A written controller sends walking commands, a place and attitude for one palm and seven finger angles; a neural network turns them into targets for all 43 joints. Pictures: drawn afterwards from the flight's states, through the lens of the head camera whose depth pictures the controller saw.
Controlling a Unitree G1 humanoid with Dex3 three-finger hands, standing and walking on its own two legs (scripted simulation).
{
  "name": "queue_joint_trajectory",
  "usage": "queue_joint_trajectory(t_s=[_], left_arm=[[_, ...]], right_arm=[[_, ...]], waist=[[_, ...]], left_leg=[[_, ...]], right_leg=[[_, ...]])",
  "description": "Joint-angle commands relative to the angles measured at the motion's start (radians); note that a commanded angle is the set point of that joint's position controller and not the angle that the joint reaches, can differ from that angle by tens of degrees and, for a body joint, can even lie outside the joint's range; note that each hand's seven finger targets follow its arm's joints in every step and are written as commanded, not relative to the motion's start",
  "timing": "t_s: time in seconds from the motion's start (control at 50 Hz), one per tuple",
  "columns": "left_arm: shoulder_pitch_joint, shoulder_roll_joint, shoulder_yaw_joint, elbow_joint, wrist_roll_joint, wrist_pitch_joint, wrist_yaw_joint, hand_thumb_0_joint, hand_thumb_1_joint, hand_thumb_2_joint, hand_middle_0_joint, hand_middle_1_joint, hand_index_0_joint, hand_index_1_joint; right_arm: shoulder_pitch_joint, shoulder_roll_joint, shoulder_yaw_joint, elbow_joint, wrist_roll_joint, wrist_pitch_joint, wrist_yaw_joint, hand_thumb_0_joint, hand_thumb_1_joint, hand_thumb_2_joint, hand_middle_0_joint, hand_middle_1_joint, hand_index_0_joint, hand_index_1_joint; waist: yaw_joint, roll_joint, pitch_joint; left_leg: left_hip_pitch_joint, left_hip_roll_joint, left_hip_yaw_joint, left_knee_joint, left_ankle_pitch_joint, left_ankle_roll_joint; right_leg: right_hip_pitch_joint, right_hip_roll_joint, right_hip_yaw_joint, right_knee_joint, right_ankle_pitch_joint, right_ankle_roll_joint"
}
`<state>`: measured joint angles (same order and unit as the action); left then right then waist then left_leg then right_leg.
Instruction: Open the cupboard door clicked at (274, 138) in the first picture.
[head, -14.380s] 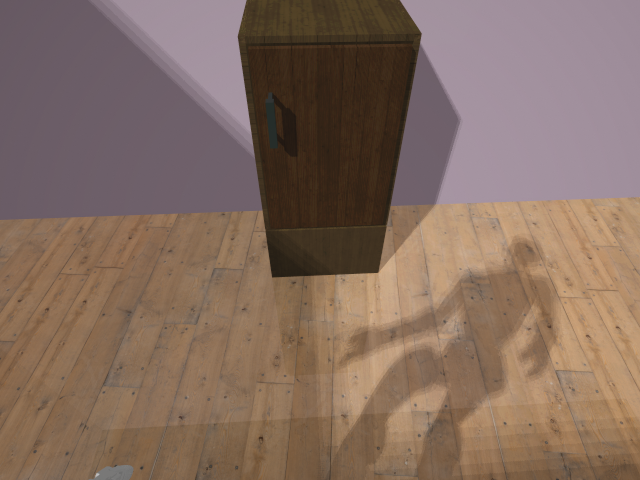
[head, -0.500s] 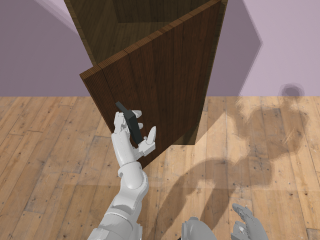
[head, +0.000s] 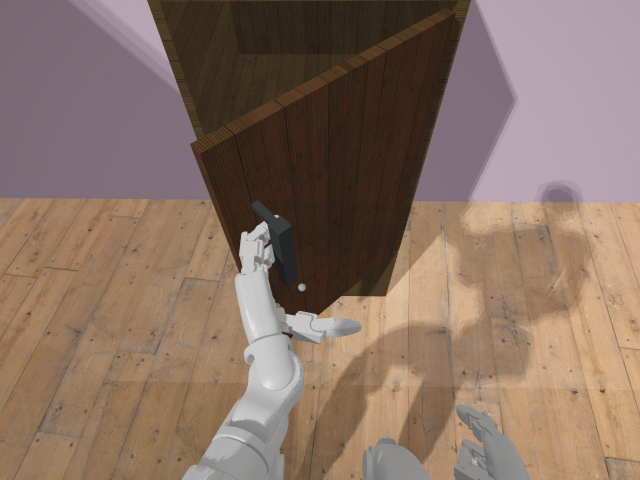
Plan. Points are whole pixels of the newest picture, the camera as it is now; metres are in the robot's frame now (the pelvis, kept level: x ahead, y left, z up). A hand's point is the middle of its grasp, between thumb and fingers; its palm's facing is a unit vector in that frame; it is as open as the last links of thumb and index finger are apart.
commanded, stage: open thumb and fingers to let go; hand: left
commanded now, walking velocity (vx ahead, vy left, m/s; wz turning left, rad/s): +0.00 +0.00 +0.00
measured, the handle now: (275, 245) +0.40 +0.07 +0.04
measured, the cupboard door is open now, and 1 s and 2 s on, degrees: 43 45 45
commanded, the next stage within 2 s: slide the hand sideways off the handle in 0.02 s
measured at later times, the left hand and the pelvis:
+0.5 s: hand (301, 315) +0.31 +0.03 +0.04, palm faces -0.10 -0.99 +0.05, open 16.4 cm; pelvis -0.01 +0.03 -0.01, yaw -1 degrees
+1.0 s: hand (264, 353) +0.26 +0.07 +0.03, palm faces -0.08 -1.00 +0.01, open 16.4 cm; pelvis +0.00 +0.03 -0.01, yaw -1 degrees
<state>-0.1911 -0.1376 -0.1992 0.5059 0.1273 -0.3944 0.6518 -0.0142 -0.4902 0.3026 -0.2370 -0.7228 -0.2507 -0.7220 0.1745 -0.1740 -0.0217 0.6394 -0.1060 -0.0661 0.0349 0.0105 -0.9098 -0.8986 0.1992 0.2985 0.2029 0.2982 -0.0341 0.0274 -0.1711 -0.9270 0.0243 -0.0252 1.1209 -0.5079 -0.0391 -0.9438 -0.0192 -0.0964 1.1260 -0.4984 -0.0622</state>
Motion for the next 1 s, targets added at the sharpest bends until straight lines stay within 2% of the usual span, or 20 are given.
queue_joint_trajectory(t_s=[0.0,0.1,0.12,0.16,0.2,0.24,0.28,0.32,0.34,0.38,0.42,0.46,0.5,0.6,0.64,0.7,0.76,0.82,0.88,0.98], left_arm=[[-0.271,-0.127,0.013,-0.197,0.022,-0.045,0.036,0.0,-0.5,0.3,-0.15,-0.3,-0.15,-0.3],[-0.294,-0.135,0.032,-0.163,0.013,-0.022,0.055,0.0,-0.5,0.3,-0.15,-0.3,-0.15,-0.3],[-0.272,-0.044,-0.232,-0.218,0.143,-0.066,-0.167,0.0,-0.5,0.3,-0.15,-0.3,-0.15,-0.3],[-0.319,0.052,-0.144,-0.272,0.083,-0.154,-0.346,0.0,-0.5,0.3,-0.15,-0.3,-0.15,-0.3],[-0.311,0.044,-0.161,-0.311,0.028,-0.184,-0.46,0.0,-0.5,0.3,-0.15,-0.3,-0.15,-0.3],[-0.268,-0.004,-0.152,-0.304,-0.07,-0.181,-0.515,0.0,-0.5,0.3,-0.15,-0.3,-0.15,-0.3],[-0.235,-0.042,-0.131,-0.298,-0.156,-0.147,-0.519,0.0,-0.5,0.3,-0.15,-0.3,-0.15,-0.3],[-0.2,-0.044,-0.099,-0.289,-0.19,-0.113,-0.489,0.0,-0.5,0.3,-0.15,-0.3,-0.15,-0.3],[-0.197,-0.022,-0.072,-0.279,-0.185,-0.101,-0.465,0.0,-0.5,0.3,-0.15,-0.3,-0.15,-0.3],[-0.147,0.002,-0.057,-0.293,-0.142,-0.101,-0.424,0.0,-0.5,0.3,-0.15,-0.3,-0.15,-0.3],[-0.109,0.042,-0.043,-0.325,-0.078,-0.119,-0.389,0.0,-0.5,0.3,-0.15,-0.3,-0.15,-0.3],[-0.062,0.03,-0.067,-0.34,-0.027,-0.134,-0.371,0.0,-0.5,0.3,-0.15,-0.3,-0.15,-0.3],[-0.009,0.039,-0.067,-0.35,-0.01,-0.134,-0.366,0.0,-0.5,0.3,-0.15,-0.3,-0.15,-0.3],[0.018,0.058,-0.074,-0.435,-0.039,-0.109,-0.396,0.0,-0.5,0.3,-0.15,-0.3,-0.15,-0.3],[0.007,0.042,-0.096,-0.471,-0.056,-0.102,-0.407,0.0,-0.5,0.3,-0.15,-0.3,-0.15,-0.3],[0.014,0.067,-0.084,-0.521,-0.078,-0.114,-0.421,0.0,-0.5,0.3,-0.15,-0.3,-0.15,-0.3],[0.09,0.057,-0.094,-0.536,-0.094,-0.127,-0.445,0.0,-0.5,0.3,-0.15,-0.3,-0.15,-0.3],[0.198,0.086,-0.076,-0.534,-0.096,-0.119,-0.479,0.0,-0.5,0.3,-0.15,-0.3,-0.15,-0.3],[0.236,0.112,-0.069,-0.543,-0.083,-0.092,-0.509,0.0,-0.5,0.3,-0.15,-0.3,-0.15,-0.3],[0.311,0.141,-0.038,-0.646,-0.113,-0.074,-0.538,0.0,-0.5,0.3,-0.15,-0.3,-0.15,-0.3]], right_arm=[[-0.024,-0.086,-0.024,-0.122,0.002,-0.043,-0.003,0.0,-0.9,-0.9,0.2,0.3,0.2,0.3],[-0.041,-0.088,-0.018,-0.125,0.002,-0.039,0.001,0.0,-0.9,-0.9,0.2,0.3,0.2,0.3],[0.046,-0.133,-0.028,-0.114,0.007,-0.018,0.003,0.0,-0.9,-0.9,0.2,0.3,0.2,0.3],[0.052,-0.126,-0.037,-0.148,0.021,-0.014,-0.003,0.0,-0.9,-0.9,0.2,0.3,0.2,0.3],[0.052,-0.128,-0.034,-0.173,0.038,-0.015,-0.006,0.0,-0.9,-0.9,0.2,0.3,0.2,0.3],[0.034,-0.123,-0.027,-0.197,0.06,-0.021,-0.006,0.0,-0.9,-0.9,0.2,0.3,0.2,0.3],[0.027,-0.128,-0.021,-0.214,0.08,-0.022,-0.009,0.0,-0.9,-0.9,0.2,0.3,0.2,0.3],[0.02,-0.135,-0.018,-0.225,0.089,-0.018,-0.008,0.0,-0.9,-0.9,0.2,0.3,0.2,0.3],[0.028,-0.143,-0.02,-0.225,0.086,-0.012,-0.008,0.0,-0.9,-0.9,0.2,0.3,0.2,0.3],[0.037,-0.144,-0.025,-0.235,0.078,-0.006,0.0,0.0,-0.9,-0.9,0.2,0.3,0.2,0.3],[0.04,-0.143,-0.029,-0.245,0.067,0.001,0.009,0.0,-0.9,-0.9,0.2,0.3,0.2,0.3],[0.038,-0.137,-0.031,-0.251,0.063,0.008,0.022,0.0,-0.9,-0.9,0.2,0.3,0.2,0.3],[0.034,-0.137,-0.031,-0.265,0.064,0.015,0.028,0.0,-0.9,-0.9,0.2,0.3,0.2,0.3],[0.013,-0.14,-0.025,-0.292,0.075,0.03,0.014,0.0,-0.9,-0.9,0.2,0.3,0.2,0.3],[0.007,-0.134,-0.019,-0.296,0.079,0.029,0.007,0.0,-0.9,-0.9,0.2,0.3,0.2,0.3],[0.002,-0.137,-0.017,-0.297,0.081,0.019,-0.008,0.0,-0.9,-0.9,0.2,0.3,0.2,0.3],[0.002,-0.131,-0.015,-0.293,0.08,0.003,-0.011,0.0,-0.9,-0.9,0.2,0.3,0.2,0.3],[0.007,-0.133,-0.016,-0.302,0.081,-0.001,-0.01,0.0,-0.9,-0.9,0.2,0.3,0.2,0.3],[0.01,-0.135,-0.015,-0.312,0.083,0.005,-0.012,0.0,-0.9,-0.9,0.2,0.3,0.2,0.3],[0.005,-0.13,-0.013,-0.34,0.087,0.006,-0.022,0.0,-0.9,-0.9,0.2,0.3,0.2,0.3]], waist=[[-0.015,-0.077,-0.313],[-0.003,-0.081,-0.312],[-0.113,-0.109,-0.278],[-0.064,-0.084,-0.383],[-0.071,-0.055,-0.382],[-0.054,-0.045,-0.332],[-0.048,-0.07,-0.286],[-0.034,-0.086,-0.252],[-0.034,-0.134,-0.252],[-0.017,-0.149,-0.264],[0.003,-0.132,-0.304],[0.006,-0.109,-0.293],[0.02,-0.095,-0.288],[0.015,-0.074,-0.262],[0.001,-0.068,-0.241],[-0.008,-0.106,-0.241],[-0.003,-0.086,-0.255],[0.012,-0.096,-0.254],[0.015,-0.081,-0.219],[0.023,-0.079,-0.237]], left_leg=[[0.135,-0.045,0.022,-0.107,0.205,0.037],[0.139,-0.043,0.015,-0.119,0.201,0.035],[0.168,-0.038,0.017,-0.09,0.213,0.054],[0.15,-0.049,0.016,-0.07,0.238,0.062],[0.16,-0.047,0.012,-0.064,0.222,0.065],[0.17,-0.046,0.012,-0.085,0.173,0.06],[0.177,-0.043,0.005,-0.115,0.138,0.055],[0.178,-0.041,-0.004,-0.14,0.127,0.051],[0.167,-0.04,-0.009,-0.142,0.121,0.052],[0.152,-0.04,-0.007,-0.132,0.147,0.053],[0.138,-0.042,-0.002,-0.113,0.184,0.052],[0.136,-0.039,0.001,-0.103,0.192,0.05],[0.127,-0.04,0.001,-0.107,0.18,0.048],[0.145,-0.037,0.001,-0.128,0.129,0.049],[0.153,-0.036,-0.003,-0.133,0.111,0.05],[0.153,-0.034,-0.015,-0.124,0.109,0.052],[0.156,-0.038,-0.012,-0.111,0.134,0.051],[0.142,-0.04,-0.007,-0.105,0.159,0.049],[0.126,-0.043,-0.004,-0.105,0.148,0.048],[0.13,-0.046,0.002,-0.095,0.173,0.05]], right_leg=[[0.236,0.009,0.057,-0.193,0.244,0.028],[0.22,0.018,0.04,-0.18,0.212,0.022],[0.188,0.003,0.068,-0.164,0.302,0.026],[0.263,-0.008,0.089,-0.131,0.38,0.021],[0.246,-0.007,0.09,-0.123,0.361,0.02],[0.217,0.001,0.079,-0.15,0.273,0.021],[0.2,0.01,0.061,-0.175,0.194,0.024],[0.185,0.015,0.046,-0.179,0.15,0.024],[0.185,0.015,0.04,-0.174,0.139,0.027],[0.188,0.014,0.043,-0.152,0.162,0.026],[0.193,0.01,0.05,-0.117,0.2,0.021],[0.172,0.011,0.05,-0.102,0.208,0.016],[0.177,0.013,0.05,-0.102,0.19,0.01],[0.183,0.017,0.054,-0.132,0.144,0.012],[0.174,0.016,0.05,-0.138,0.13,0.017],[0.173,0.018,0.051,-0.14,0.123,0.019],[0.175,0.017,0.05,-0.129,0.153,0.022],[0.193,0.016,0.052,-0.121,0.19,0.023],[0.189,0.013,0.055,-0.121,0.185,0.022],[0.218,0.013,0.063,-0.122,0.225,0.025]])
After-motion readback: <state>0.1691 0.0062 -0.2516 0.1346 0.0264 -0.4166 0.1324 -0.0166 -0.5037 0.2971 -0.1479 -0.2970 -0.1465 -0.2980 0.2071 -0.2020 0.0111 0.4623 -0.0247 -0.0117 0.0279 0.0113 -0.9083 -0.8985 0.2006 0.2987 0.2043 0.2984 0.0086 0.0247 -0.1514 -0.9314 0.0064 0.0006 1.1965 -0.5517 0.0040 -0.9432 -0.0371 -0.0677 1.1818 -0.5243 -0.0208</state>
